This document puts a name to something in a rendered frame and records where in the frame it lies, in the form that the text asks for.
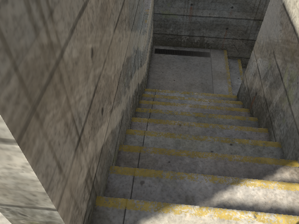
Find stairs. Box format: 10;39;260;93
228;58;247;96
91;89;299;224

